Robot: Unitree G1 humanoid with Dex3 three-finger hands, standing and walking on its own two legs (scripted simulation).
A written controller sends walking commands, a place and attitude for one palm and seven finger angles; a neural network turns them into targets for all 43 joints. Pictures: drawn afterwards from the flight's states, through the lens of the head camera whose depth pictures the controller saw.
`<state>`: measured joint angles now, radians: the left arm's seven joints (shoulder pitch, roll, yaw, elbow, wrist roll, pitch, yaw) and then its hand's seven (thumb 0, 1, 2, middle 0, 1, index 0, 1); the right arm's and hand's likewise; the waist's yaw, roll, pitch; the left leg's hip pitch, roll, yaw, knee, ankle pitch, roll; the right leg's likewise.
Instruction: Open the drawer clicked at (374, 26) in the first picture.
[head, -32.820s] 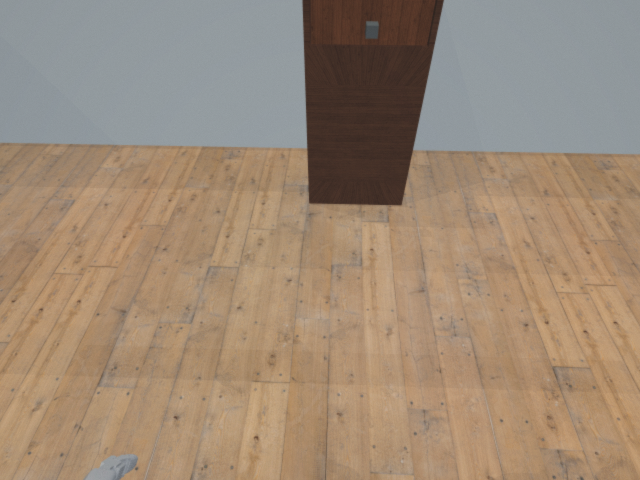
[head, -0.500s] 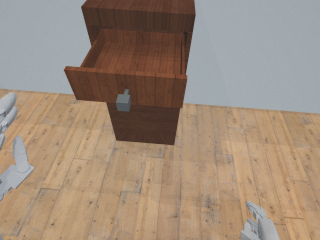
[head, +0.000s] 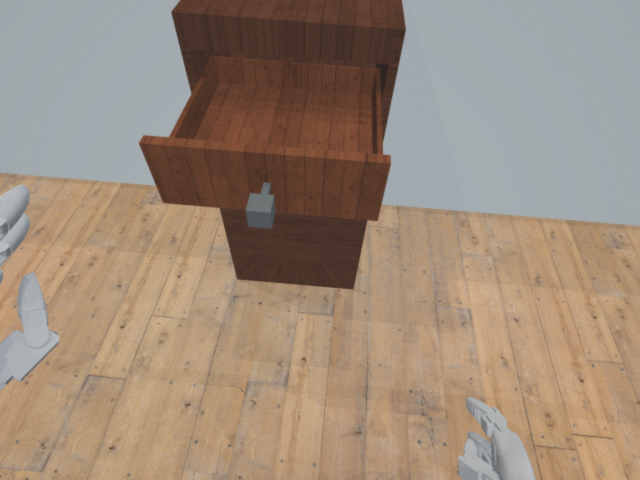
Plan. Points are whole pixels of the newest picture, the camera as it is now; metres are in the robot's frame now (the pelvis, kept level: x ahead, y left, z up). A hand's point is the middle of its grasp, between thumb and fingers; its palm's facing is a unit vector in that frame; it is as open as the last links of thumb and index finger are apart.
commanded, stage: stop stepping back and stand still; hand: left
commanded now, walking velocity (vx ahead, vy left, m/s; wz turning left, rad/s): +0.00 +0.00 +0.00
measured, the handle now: (263, 202) +0.51 +0.12 +0.02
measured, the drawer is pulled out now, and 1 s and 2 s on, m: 0.30 0.30 0.30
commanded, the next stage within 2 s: let the arm hang, fingers relaxed in 0.02 s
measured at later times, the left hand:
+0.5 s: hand out of the picture -0.02 +0.18 -0.18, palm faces +0.03 -0.99 -0.17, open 7.0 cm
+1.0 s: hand out of the picture -0.03 +0.16 -0.17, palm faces +0.04 -0.98 -0.20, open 7.4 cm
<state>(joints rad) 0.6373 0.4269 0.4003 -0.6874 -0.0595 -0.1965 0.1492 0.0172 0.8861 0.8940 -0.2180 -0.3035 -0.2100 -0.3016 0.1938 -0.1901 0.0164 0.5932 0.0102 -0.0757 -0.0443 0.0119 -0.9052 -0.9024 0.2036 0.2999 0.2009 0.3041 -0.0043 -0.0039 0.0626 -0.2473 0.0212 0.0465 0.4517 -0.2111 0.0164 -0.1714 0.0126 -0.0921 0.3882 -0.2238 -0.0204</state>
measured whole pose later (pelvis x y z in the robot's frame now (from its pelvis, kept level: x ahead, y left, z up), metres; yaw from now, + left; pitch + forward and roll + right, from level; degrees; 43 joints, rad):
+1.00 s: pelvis -0.03 -0.01 +0.00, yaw +0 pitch -2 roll +0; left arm 0.29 0.12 0.02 1.11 0.02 0.01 0.03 0.01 0.91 0.89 -0.20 -0.30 -0.20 -0.30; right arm 0.31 -0.10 0.00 1.10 -0.02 0.02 -0.03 0.00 -0.91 -0.90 0.20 0.30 0.20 0.30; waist -0.01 0.03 0.05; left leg -0.24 0.01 0.05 0.43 -0.16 0.02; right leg -0.20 0.00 -0.09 0.44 -0.21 -0.03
